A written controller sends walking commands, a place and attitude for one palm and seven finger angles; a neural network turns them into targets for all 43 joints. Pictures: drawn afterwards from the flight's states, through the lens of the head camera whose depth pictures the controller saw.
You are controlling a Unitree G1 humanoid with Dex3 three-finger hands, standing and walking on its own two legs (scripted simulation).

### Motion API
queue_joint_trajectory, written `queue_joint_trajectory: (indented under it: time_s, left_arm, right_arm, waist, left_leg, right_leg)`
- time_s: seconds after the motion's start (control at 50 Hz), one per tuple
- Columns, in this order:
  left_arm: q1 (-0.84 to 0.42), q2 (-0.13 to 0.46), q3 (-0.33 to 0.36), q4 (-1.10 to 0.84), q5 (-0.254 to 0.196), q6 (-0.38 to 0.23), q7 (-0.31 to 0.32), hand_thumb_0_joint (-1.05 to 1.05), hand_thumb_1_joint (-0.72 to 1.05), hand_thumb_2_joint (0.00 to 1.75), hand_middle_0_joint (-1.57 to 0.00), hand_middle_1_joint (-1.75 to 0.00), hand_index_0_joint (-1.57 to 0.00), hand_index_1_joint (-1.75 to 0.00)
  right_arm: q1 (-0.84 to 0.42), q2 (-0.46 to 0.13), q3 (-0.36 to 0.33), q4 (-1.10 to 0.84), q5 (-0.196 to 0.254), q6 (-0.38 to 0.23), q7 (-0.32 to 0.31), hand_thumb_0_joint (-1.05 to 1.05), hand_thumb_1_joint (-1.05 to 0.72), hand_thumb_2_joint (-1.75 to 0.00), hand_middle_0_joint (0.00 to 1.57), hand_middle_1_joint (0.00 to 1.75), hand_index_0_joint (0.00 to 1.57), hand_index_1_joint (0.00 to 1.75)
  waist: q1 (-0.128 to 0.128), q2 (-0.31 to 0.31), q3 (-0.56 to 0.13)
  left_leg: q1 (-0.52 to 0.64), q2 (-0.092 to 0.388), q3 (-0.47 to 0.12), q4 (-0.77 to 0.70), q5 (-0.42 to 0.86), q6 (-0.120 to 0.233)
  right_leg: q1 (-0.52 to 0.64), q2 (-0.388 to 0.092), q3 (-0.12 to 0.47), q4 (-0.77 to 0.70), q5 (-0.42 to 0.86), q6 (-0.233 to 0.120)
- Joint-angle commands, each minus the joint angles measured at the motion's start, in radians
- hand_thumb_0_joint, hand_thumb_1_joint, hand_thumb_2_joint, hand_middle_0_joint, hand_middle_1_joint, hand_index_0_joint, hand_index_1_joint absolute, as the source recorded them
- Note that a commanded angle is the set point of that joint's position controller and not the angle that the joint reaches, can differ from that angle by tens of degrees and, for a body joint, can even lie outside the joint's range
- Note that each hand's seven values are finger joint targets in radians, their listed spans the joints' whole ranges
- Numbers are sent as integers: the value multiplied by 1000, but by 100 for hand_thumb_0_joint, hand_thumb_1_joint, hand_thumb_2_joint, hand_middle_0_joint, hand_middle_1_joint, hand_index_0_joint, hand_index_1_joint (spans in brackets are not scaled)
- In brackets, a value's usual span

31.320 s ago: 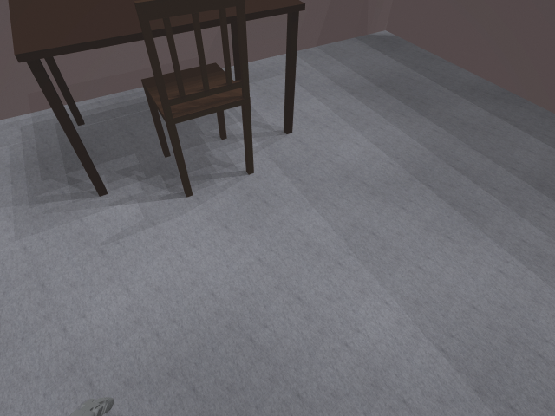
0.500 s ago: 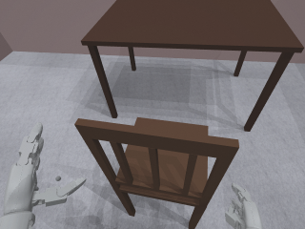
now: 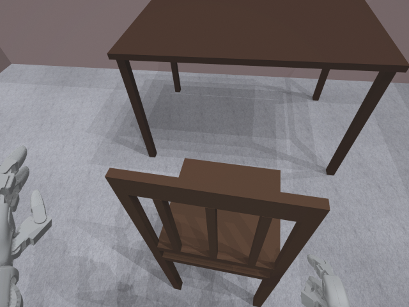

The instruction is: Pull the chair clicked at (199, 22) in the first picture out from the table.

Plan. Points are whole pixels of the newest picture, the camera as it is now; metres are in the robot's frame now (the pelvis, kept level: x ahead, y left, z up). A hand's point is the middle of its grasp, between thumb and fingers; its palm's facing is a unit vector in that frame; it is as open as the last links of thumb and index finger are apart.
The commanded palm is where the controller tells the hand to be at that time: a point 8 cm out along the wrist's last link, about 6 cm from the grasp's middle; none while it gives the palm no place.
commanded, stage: draw the hand back to the body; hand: left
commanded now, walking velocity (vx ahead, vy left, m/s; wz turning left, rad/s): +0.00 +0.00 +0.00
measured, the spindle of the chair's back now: (212, 233) +0.29 +0.03 -0.09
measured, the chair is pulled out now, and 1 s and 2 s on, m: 0.52 0.52 0.52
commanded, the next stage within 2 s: step back with the hand held close in 0.16 s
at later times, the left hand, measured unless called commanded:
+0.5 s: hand (48, 218) +0.19 +0.25 +0.16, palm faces +0.37 -0.75 -0.55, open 7.4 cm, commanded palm +0.12 +0.29 +0.18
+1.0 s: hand (2, 282) +0.11 +0.27 +0.15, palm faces +0.42 -0.72 -0.56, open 7.4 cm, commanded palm +0.05 +0.30 +0.18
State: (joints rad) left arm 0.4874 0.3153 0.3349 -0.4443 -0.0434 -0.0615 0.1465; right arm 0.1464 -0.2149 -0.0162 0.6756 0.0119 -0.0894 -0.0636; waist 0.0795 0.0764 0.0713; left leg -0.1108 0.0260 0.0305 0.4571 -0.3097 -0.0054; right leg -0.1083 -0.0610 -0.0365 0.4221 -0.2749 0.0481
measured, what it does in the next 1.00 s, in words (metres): shifts its weight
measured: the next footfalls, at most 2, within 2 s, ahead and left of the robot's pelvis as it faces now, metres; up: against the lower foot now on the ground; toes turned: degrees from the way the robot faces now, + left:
right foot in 1.76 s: -0.09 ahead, -0.14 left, +0.00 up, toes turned -2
left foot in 2.00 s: -0.11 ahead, +0.13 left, +0.00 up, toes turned +2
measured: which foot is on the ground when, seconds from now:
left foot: down 0.00-1.00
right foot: down 0.00-1.00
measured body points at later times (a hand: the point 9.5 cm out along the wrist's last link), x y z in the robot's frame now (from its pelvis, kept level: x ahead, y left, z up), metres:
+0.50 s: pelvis -0.02 -0.01 +0.00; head +0.03 -0.05 +0.45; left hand +0.16 +0.28 +0.19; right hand +0.17 -0.24 -0.11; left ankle -0.04 +0.12 -0.74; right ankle -0.03 -0.15 -0.74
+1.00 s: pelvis -0.09 +0.00 -0.01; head -0.05 -0.02 +0.44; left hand +0.08 +0.30 +0.18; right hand +0.09 -0.24 -0.11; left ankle -0.04 +0.12 -0.74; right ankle -0.03 -0.15 -0.74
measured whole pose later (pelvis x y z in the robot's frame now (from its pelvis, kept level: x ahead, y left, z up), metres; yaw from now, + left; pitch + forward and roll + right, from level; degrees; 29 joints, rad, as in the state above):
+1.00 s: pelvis -0.09 +0.00 -0.01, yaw +0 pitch +1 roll -1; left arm 0.60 0.41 0.44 -0.50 -0.06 -0.16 0.17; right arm 0.17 -0.22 -0.02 0.59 0.04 -0.08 -0.11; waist 0.02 0.07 0.08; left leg -0.38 0.03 0.03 0.59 -0.24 0.00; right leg -0.37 -0.05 -0.02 0.55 -0.20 0.03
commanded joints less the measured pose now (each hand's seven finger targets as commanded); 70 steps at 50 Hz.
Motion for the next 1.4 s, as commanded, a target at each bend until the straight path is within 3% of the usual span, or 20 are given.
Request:
queue_joint_trajectory:
  time_s: [0.0,0.06,0.16,0.24,0.26,0.28,0.34,0.4,0.48,0.56,0.64,0.74,0.9,0.98,1.04,1.1,1.16,1.24,1.3,1.38]
  left_arm:
    - [-20,230,152,-303,12,-79,26,0,90,90,-20,-30,-20,-30]
    - [-21,237,161,-310,13,-72,31,0,90,90,-20,-30,-20,-30]
    - [-15,170,128,-175,3,-62,24,0,90,90,-20,-30,-20,-30]
    - [-30,174,123,-168,0,-75,18,0,90,90,-20,-30,-20,-30]
    - [-99,190,116,-213,-1,-80,17,0,90,90,-20,-30,-20,-30]
    - [-228,387,282,-276,-32,-127,14,0,90,90,-20,-30,-20,-30]
    - [-68,252,194,-201,-24,-132,-5,0,90,90,-20,-30,-20,-30]
    - [45,220,178,-207,-22,-132,-8,0,90,90,-20,-30,-20,-30]
    - [171,221,203,-184,-22,-122,-4,0,90,90,-20,-30,-20,-30]
    - [185,279,259,-189,-29,-124,8,0,90,90,-20,-30,-20,-30]
    - [167,274,245,-230,-33,-134,14,0,90,90,-20,-30,-20,-30]
    - [158,279,248,-233,-30,-134,31,0,90,90,-20,-30,-20,-30]
    - [101,284,251,-253,-16,-161,51,0,90,90,-20,-30,-20,-30]
    - [108,269,232,-242,-12,-171,49,0,90,90,-20,-30,-20,-30]
    - [80,278,234,-239,-10,-174,49,0,90,90,-20,-30,-20,-30]
    - [66,280,237,-272,-8,-181,52,0,90,90,-20,-30,-20,-30]
    - [91,298,266,-285,-11,-193,56,0,90,90,-20,-30,-20,-30]
    - [96,291,286,-325,-2,-224,49,0,90,90,-20,-30,-20,-30]
    - [116,304,303,-340,-10,-242,44,0,90,90,-20,-30,-20,-30]
    - [122,291,285,-301,-19,-244,38,0,90,90,-20,-30,-20,-30]
  right_arm:
    - [-98,-95,-26,-158,-3,-74,-8,0,-90,-90,20,30,20,30]
    - [-100,-95,-23,-152,-2,-81,-7,0,-90,-90,20,30,20,30]
    - [-115,-97,-29,-142,4,-61,-14,0,-90,-90,20,30,20,30]
    - [-117,-105,-33,-153,4,-55,-17,0,-90,-90,20,30,20,30]
    - [-124,-110,-27,-156,5,-61,-16,0,-90,-90,20,30,20,30]
    - [-98,-121,-26,-190,18,-48,-22,0,-90,-90,20,30,20,30]
    - [-105,-97,-21,-197,10,-39,-23,0,-90,-90,20,30,20,30]
    - [-99,-105,-29,-220,9,-25,-20,0,-90,-90,20,30,20,30]
    - [-101,-94,-45,-241,17,7,-19,0,-90,-90,20,30,20,30]
    - [-112,-91,-60,-240,25,23,-31,0,-90,-90,20,30,20,30]
    - [-97,-87,-60,-247,27,13,-35,0,-90,-90,20,30,20,30]
    - [-95,-88,-59,-240,25,-1,-41,0,-90,-90,20,30,20,30]
    - [-85,-110,-37,-251,22,-39,-52,0,-90,-90,20,30,20,30]
    - [-59,-110,-32,-247,19,-59,-47,0,-90,-90,20,30,20,30]
    - [-43,-109,-34,-240,8,-71,-41,0,-90,-90,20,30,20,30]
    - [-42,-108,-33,-236,3,-77,-39,0,-90,-90,20,30,20,30]
    - [-56,-112,-39,-228,3,-83,-43,0,-90,-90,20,30,20,30]
    - [-62,-109,-38,-242,4,-96,-41,0,-90,-90,20,30,20,30]
    - [-43,-100,-47,-224,1,-107,-38,0,-90,-90,20,30,20,30]
    - [-5,-85,-64,-198,-4,-107,-30,0,-90,-90,20,30,20,30]
  waist:
    - [12,57,-207]
    - [7,68,-192]
    - [-7,-31,-83]
    - [-4,-50,-109]
    - [-8,-10,-112]
    - [-44,21,-33]
    - [-45,5,-77]
    - [-41,62,-166]
    - [-42,-1,-227]
    - [-52,-62,-227]
    - [-63,-95,-236]
    - [-62,-112,-198]
    - [-56,26,-102]
    - [-58,20,-104]
    - [-62,-58,-103]
    - [-62,-47,-109]
    - [-58,39,-144]
    - [-52,126,-136]
    - [-55,68,-175]
    - [-76,-127,-167]
  left_leg:
    - [79,39,-34,-37,508,11]
    - [70,36,-31,-33,497,6]
    - [22,37,-17,-51,347,10]
    - [22,31,-18,-57,289,18]
    - [23,26,-16,-56,274,17]
    - [-10,59,-27,-39,200,33]
    - [1,68,-49,-37,255,33]
    - [38,96,-52,-35,453,34]
    - [43,117,-59,-19,577,36]
    - [-6,114,-63,17,507,31]
    - [-37,82,-52,94,346,21]
    - [-92,71,-70,85,159,26]
    - [-329,118,-144,-92,-260,55]
    - [-337,98,-125,-51,-272,51]
    - [-298,68,-101,22,-237,38]
    - [-284,75,-113,11,-194,39]
    - [-305,127,-168,-74,-126,53]
    - [-478,190,-198,-143,-252,82]
    - [-406,148,-163,-42,-115,65]
    - [-302,17,-79,185,-215,12]
  right_leg:
    - [64,7,-17,-17,351,-73]
    - [67,11,-15,-33,355,-77]
    - [14,18,-20,-54,290,-74]
    - [13,14,-18,-48,250,-68]
    - [15,12,-7,-55,242,-70]
    - [-93,-42,105,-99,310,-73]
    - [-70,-63,99,-60,362,-76]
    - [-41,-55,62,1,410,-63]
    - [-39,-50,31,42,409,-52]
    - [-59,-77,62,50,463,-65]
    - [-102,-125,105,46,493,-91]
    - [-181,-125,110,28,284,-90]
    - [-183,-24,70,46,-124,-46]
    - [-191,-36,98,8,-137,-55]
    - [-246,-71,147,-49,-151,-79]
    - [-250,-73,136,-22,-79,-87]
    - [-175,-28,78,78,34,-63]
    - [-63,17,27,227,29,-42]
    - [-92,-14,66,178,146,-65]
    - [-256,-150,239,-32,82,-156]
